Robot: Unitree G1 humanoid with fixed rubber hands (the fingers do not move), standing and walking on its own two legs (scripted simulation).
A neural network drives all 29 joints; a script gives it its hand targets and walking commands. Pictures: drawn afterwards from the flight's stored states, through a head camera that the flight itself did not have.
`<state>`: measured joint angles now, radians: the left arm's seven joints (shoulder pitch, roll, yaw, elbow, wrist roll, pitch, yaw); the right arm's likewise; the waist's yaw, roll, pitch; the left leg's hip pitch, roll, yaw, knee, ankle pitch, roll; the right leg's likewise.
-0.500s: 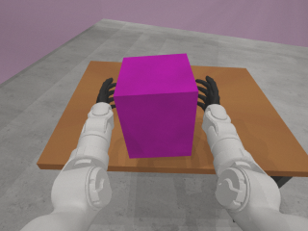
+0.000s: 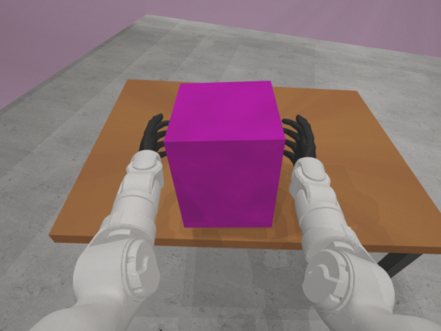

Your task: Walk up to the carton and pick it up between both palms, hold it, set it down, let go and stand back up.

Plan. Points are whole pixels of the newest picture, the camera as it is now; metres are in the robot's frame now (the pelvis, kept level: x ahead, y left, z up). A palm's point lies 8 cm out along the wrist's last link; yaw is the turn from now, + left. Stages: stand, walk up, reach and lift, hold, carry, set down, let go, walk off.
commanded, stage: set down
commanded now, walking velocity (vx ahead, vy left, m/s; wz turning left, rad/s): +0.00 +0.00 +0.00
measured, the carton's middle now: (226, 156) +0.49 -0.01 +0.06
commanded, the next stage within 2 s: none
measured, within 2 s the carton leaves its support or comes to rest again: rests again in 1.10 s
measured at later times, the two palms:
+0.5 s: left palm (152, 157) +0.44 +0.15 +0.10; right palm (300, 166) +0.41 -0.14 +0.11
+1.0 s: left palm (153, 159) +0.45 +0.14 +0.09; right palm (298, 174) +0.41 -0.14 +0.09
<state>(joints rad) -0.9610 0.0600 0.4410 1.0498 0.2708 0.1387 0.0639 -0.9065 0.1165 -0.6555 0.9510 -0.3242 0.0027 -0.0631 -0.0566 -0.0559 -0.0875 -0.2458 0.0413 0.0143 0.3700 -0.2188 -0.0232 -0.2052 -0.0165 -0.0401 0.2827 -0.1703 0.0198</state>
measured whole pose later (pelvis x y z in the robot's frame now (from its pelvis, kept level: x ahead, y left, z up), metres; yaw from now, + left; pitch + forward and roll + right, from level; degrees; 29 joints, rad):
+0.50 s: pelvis +0.00 +0.00 +0.00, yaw +0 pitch +6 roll -1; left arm -0.96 0.06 0.48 1.08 0.30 0.09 0.04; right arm -0.88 0.17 -0.75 0.91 -0.44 -0.03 -0.02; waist -0.06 -0.06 -0.06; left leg -0.25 0.04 0.02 0.37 -0.22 -0.02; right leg -0.21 -0.02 -0.04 0.28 -0.18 0.02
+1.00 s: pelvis +0.01 +0.00 +0.00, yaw +0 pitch +6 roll -1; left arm -0.96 0.06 0.49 1.09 0.31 0.05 0.03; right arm -0.83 0.19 -0.76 0.88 -0.46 -0.07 -0.02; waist -0.06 -0.06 -0.04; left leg -0.25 0.04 0.02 0.37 -0.23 -0.02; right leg -0.21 -0.02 -0.04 0.28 -0.18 0.02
